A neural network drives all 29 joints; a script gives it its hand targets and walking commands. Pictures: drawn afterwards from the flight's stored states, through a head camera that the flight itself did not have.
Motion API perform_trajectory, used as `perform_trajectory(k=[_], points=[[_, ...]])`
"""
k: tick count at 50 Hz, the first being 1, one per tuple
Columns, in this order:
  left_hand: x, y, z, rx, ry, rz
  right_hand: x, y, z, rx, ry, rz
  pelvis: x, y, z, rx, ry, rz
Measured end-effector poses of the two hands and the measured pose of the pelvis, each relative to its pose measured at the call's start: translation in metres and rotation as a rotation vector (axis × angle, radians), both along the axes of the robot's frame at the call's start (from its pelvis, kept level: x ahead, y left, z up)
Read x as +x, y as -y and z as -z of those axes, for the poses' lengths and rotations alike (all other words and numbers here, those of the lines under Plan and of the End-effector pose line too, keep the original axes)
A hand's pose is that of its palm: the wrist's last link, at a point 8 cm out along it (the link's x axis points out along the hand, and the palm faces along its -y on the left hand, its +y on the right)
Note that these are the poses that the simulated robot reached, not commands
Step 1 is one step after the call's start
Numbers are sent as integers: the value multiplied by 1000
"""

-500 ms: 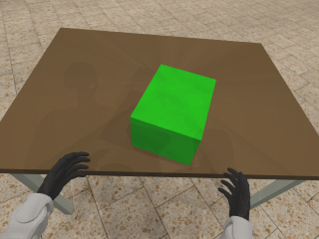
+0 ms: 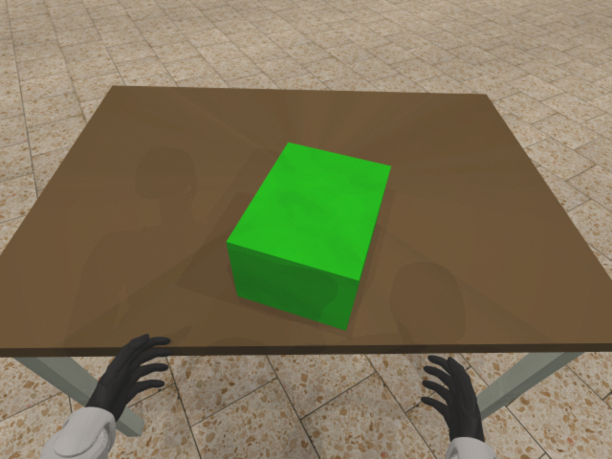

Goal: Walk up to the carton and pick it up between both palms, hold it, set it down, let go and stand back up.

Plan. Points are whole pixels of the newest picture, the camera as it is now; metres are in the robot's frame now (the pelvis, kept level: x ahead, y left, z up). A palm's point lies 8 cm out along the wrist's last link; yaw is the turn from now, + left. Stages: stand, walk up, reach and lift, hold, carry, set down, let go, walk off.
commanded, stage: set down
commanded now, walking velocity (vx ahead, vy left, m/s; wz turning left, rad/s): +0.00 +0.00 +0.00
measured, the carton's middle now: (315, 230) +0.46 +0.01 +0.00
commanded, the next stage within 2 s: let go in 0.60 s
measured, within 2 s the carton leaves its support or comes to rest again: neither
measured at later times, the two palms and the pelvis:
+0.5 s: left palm (129, 453) +0.13 +0.23 -0.08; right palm out of the picture +0.13 -0.22 -0.07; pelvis -0.01 +0.00 +0.00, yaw +0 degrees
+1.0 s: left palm (145, 453) +0.14 +0.21 -0.08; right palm out of the picture +0.14 -0.24 -0.08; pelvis -0.01 -0.01 +0.00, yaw +0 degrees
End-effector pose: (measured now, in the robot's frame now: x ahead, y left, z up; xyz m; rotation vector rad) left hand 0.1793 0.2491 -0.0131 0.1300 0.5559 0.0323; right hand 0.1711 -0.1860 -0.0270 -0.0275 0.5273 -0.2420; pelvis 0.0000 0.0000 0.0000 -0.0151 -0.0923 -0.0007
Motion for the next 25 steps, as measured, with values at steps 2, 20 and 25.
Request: perform_trajectory(k=[2, 20, 25], points=[[0, 1, 0, 8, 0, -2, -2, 0, 5, 6, -12, -15, 1, 2, 0, 1, 1, -4], [-43, 13, 57, 2, -258, -27, -36, 20, 35, -51, -123, -65, -5, 1, 0, 1, 19, 3], [-46, 17, 65, 39, -249, -54, -41, 31, 46, -74, -194, -115, -11, 2, 1, 2, 5, 2]])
